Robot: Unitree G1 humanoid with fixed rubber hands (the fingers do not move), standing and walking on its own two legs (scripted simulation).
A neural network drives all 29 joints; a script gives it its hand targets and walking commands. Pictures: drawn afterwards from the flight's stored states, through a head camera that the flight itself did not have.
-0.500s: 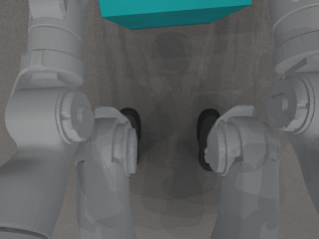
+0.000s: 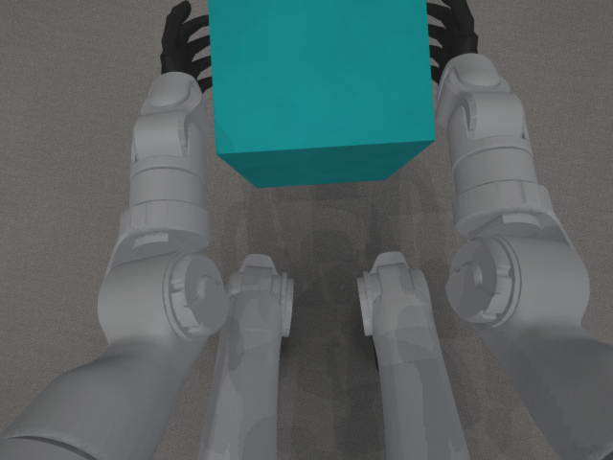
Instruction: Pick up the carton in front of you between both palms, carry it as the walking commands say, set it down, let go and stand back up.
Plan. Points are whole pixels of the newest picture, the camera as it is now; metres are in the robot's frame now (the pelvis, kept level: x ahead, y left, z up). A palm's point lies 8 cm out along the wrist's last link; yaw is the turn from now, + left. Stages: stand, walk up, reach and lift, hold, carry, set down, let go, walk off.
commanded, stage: reach and lift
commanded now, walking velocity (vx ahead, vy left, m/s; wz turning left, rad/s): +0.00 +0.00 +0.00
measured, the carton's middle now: (317, 93) +0.53 +0.00 -0.14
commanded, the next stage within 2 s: none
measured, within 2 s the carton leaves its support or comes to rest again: neither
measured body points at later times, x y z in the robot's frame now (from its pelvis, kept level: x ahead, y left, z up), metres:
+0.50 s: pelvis +0.03 +0.00 +0.11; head +0.26 +0.00 +0.50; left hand +0.51 +0.15 +0.06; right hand +0.51 -0.15 +0.06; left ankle +0.12 +0.14 -0.41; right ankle +0.12 -0.13 -0.41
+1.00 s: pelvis +0.08 +0.00 +0.25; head +0.18 +0.00 +0.69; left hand +0.45 +0.15 +0.22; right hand +0.45 -0.15 +0.22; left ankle +0.12 +0.14 -0.41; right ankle +0.12 -0.13 -0.41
